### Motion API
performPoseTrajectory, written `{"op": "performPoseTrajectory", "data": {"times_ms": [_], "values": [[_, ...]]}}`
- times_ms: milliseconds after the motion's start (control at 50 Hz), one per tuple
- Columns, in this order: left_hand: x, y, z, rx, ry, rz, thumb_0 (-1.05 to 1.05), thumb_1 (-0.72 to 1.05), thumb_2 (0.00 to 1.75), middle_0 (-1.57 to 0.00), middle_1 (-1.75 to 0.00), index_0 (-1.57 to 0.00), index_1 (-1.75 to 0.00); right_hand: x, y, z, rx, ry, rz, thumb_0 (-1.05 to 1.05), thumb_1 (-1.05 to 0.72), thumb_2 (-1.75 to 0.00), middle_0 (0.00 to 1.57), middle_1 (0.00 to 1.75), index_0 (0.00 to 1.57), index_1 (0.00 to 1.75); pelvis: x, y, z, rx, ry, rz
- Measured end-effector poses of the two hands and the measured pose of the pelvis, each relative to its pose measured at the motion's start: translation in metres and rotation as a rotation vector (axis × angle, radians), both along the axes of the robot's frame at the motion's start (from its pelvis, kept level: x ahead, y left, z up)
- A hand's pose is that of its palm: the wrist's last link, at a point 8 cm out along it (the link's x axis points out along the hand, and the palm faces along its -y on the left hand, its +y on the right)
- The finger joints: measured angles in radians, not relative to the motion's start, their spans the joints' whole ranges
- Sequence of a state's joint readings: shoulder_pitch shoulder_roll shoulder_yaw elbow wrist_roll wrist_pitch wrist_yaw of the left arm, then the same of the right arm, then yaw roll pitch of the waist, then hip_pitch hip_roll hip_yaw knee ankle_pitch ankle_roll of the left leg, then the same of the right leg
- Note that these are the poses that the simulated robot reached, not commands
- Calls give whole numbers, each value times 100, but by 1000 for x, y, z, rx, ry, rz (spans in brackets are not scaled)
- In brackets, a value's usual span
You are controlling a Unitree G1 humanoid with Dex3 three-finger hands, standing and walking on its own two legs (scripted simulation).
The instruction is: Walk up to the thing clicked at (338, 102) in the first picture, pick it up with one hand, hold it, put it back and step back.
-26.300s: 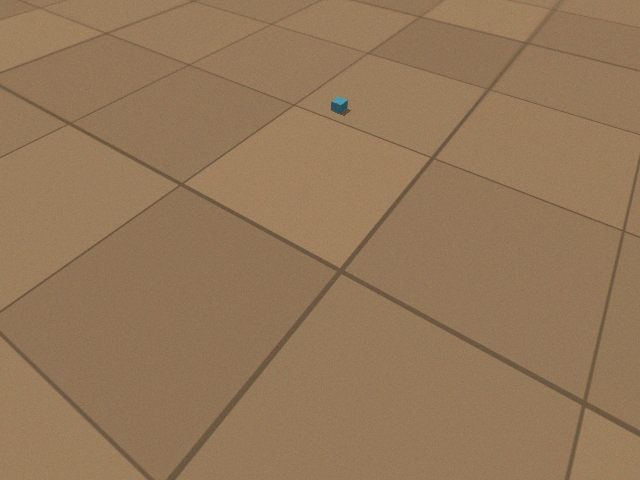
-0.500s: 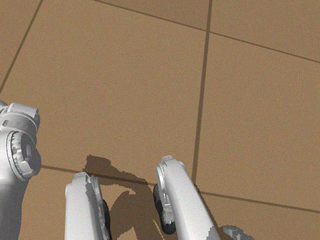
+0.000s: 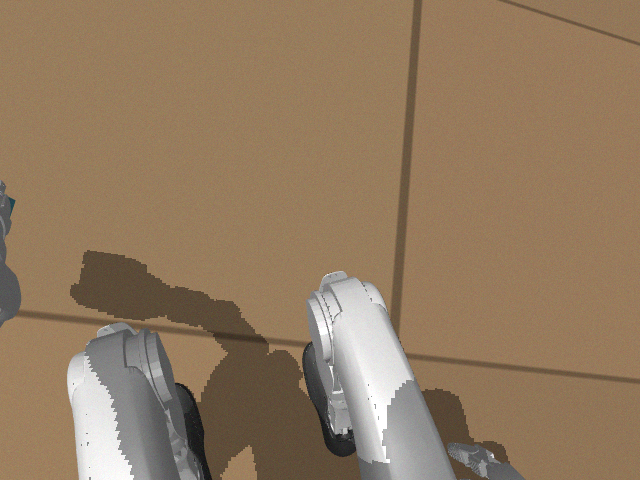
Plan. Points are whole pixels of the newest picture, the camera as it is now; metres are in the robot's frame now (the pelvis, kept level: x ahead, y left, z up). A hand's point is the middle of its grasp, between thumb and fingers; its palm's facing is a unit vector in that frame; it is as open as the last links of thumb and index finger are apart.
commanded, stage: crouch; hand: left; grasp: from above
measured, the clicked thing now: out of the picture +0.47 +0.32 -0.16
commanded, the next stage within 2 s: lower in 0.48 s
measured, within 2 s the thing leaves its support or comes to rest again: neither
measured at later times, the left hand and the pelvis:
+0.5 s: hand out of the picture +0.48 +0.32 -0.19, palm faces -0.07 -0.44 -0.90, open 9.6 cm; pelvis +0.00 +0.00 -0.04, yaw -3 degrees
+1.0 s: hand out of the picture +0.48 +0.32 -0.24, palm faces -0.10 -0.44 -0.89, open 9.6 cm; pelvis +0.00 +0.00 -0.05, yaw -4 degrees
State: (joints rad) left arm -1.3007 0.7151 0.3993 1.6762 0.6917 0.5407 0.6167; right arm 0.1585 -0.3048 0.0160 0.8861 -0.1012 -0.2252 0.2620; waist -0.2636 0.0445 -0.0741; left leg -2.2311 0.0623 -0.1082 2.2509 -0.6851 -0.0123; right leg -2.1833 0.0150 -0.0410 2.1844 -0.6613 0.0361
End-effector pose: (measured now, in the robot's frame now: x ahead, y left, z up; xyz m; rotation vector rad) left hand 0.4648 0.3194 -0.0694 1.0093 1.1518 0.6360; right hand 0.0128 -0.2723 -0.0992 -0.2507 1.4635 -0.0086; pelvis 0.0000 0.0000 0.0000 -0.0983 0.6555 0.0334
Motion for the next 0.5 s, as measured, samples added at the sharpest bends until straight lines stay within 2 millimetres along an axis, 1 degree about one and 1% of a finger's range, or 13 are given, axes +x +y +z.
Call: {"op": "performPoseTrajectory", "data": {"times_ms": [100, 220, 360, 500], "values": [[5, 0, -17, -5, -3, 8, 0, 8, 39, -75, -41, -77, -39, -7, -4, -7, 2, 25, 22, 0, -90, -90, 19, 29, 19, 29, -1, -1, -13, -5, -11, -6], [9, 2, -36, -8, -4, 6, 0, 9, 39, -75, -41, -77, -39, -16, -4, -14, 8, 56, 31, 0, -90, -90, 19, 29, 19, 29, -1, -1, -25, -14, -20, -15], [11, 6, -50, 3, -5, 11, 0, 9, 38, -74, -41, -76, -40, -24, 2, -21, 26, 84, 36, 0, -91, -90, 19, 29, 19, 29, 0, -1, -35, -23, -29, -20], [13, 10, -60, -1, -2, 10, 0, 10, 38, -74, -42, -76, -40, -26, 9, -25, 42, 93, 45, 0, -91, -90, 19, 29, 19, 29, 1, 1, -41, -31, -37, -21]]}}
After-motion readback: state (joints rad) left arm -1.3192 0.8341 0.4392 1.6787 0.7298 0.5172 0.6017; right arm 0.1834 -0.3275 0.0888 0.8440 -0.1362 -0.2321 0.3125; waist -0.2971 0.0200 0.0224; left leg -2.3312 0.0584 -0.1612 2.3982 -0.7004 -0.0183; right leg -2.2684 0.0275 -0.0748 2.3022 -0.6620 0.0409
